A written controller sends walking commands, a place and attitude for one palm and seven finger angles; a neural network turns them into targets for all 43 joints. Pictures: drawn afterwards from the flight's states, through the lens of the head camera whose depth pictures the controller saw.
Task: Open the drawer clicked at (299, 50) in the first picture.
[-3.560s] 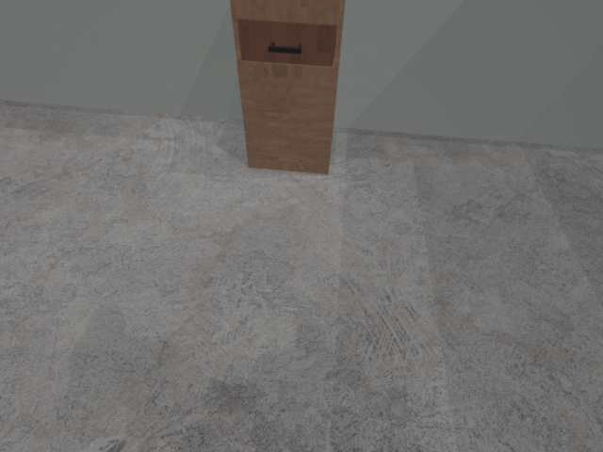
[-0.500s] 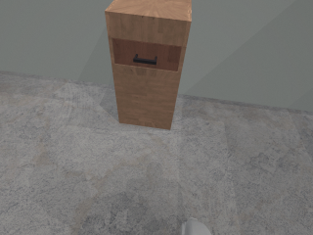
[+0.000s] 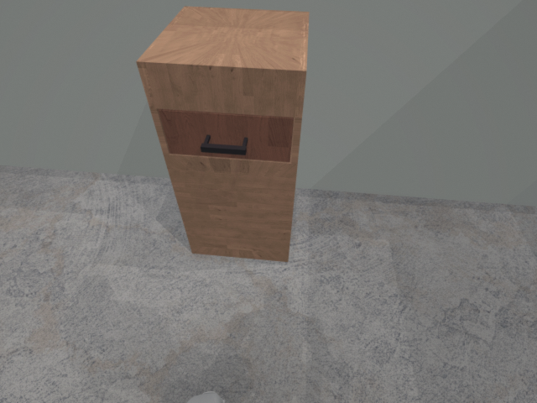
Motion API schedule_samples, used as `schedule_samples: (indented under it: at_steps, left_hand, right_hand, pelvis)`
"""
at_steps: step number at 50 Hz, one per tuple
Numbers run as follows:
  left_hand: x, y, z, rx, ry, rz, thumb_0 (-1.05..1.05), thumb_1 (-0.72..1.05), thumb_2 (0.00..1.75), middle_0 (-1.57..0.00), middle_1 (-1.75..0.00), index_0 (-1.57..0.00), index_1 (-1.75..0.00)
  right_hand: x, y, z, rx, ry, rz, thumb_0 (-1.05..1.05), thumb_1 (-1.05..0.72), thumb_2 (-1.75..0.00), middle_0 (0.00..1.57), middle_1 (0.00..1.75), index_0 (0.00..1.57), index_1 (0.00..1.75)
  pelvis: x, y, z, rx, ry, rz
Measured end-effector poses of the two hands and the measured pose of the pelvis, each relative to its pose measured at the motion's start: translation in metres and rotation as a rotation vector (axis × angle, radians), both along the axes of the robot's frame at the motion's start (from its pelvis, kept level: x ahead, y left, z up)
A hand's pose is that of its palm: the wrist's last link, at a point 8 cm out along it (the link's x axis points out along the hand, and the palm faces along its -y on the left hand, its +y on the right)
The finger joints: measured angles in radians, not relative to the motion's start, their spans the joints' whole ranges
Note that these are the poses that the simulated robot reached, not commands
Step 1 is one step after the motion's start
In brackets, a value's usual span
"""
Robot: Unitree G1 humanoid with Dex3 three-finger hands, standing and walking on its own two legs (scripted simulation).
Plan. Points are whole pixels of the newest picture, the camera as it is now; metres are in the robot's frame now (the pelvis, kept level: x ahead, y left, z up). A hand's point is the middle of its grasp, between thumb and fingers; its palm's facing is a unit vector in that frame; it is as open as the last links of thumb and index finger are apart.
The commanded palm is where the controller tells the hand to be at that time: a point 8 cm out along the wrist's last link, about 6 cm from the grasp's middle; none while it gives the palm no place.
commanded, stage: take the last steps up to it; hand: left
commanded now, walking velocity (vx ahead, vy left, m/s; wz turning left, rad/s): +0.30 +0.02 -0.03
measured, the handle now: (225, 144) +0.81 +0.18 -0.11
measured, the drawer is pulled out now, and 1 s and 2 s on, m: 0.00 0.00 0.00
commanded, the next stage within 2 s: come to a stop and stand still in 0.64 s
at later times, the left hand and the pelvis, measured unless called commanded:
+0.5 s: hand (163, 360) +0.23 +0.21 -0.17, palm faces -0.03 -0.98 -0.20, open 7.3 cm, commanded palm none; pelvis +0.16 +0.03 +0.00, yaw -3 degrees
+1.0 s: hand (194, 324) +0.30 +0.17 -0.19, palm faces +0.06 -0.98 -0.19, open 7.3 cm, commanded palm none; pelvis +0.28 +0.00 -0.01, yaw -1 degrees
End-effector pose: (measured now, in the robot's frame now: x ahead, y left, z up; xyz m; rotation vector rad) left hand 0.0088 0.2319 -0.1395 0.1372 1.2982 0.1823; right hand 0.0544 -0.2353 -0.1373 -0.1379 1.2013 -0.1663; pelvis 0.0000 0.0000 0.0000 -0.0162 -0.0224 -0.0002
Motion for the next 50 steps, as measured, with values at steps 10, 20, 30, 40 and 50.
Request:
schedule_samples:
  at_steps: [10, 20, 30, 40, 50]
  left_hand:
    - [0.003, 0.02, -0.027, -0.095, 0.185, 0.063, 0.01, 0.91, 0.9, -0.2, -0.29, -0.2, -0.3]
    - [0.136, 0.037, -0.004, -0.047, 0.057, -0.033, 0.01, 0.91, 0.9, -0.2, -0.29, -0.2, -0.3]
    - [0.288, 0.003, 0.003, 0.033, -0.121, -0.151, 0.01, 0.91, 0.9, -0.2, -0.29, -0.2, -0.3]
    - [0.308, -0.019, 0.014, 0.042, -0.128, -0.053, -0.01, 0.95, 0.9, -0.2, -0.29, -0.21, -0.3]
    - [0.288, -0.008, -0.016, -0.016, 0.038, 0.009, 0.0, 0.92, 0.9, -0.2, -0.29, -0.2, -0.3]
  right_hand:
    - [0.097, 0.039, 0.009, -0.05, -0.085, 0.065, 0.0, -0.92, -0.9, 0.2, 0.3, 0.2, 0.3]
    - [0.045, 0.054, 0.005, -0.011, 0.171, -0.076, 0.0, -0.94, -0.9, 0.2, 0.3, 0.2, 0.3]
    - [0.023, 0.048, -0.022, 0.114, 0.402, -0.181, 0.01, -0.91, -0.9, 0.2, 0.3, 0.2, 0.3]
    - [0.166, 0.002, -0.017, 0.063, 0.201, -0.088, 0.01, -0.91, -0.9, 0.2, 0.3, 0.2, 0.3]
    - [0.272, -0.001, -0.007, -0.036, 0.048, -0.004, 0.01, -0.93, -0.9, 0.2, 0.3, 0.2, 0.3]
  pelvis:
    - [0.071, 0.038, -0.011, -0.003, -0.008, -0.017]
    - [0.129, 0.043, 0.005, 0.022, 0.007, -0.037]
    - [0.2, 0.002, -0.014, 0.051, -0.001, -0.05]
    - [0.248, -0.017, 0.0, 0.021, -0.003, -0.018]
    - [0.279, 0.001, -0.009, 0.0, -0.012, -0.025]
